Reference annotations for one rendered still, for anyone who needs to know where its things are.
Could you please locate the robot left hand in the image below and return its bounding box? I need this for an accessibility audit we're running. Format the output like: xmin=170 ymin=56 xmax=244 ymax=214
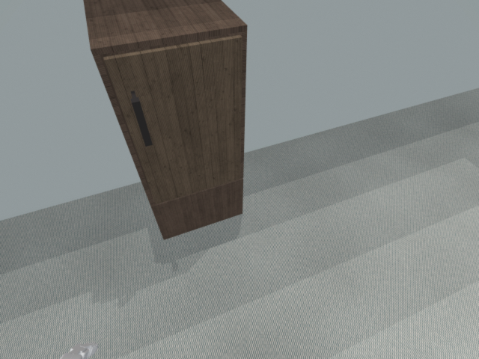
xmin=60 ymin=343 xmax=98 ymax=359

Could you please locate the handle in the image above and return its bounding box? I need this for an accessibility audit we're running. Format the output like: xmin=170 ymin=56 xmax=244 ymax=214
xmin=131 ymin=91 xmax=153 ymax=147

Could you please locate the cupboard door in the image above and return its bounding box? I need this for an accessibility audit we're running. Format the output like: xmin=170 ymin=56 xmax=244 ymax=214
xmin=103 ymin=35 xmax=242 ymax=204

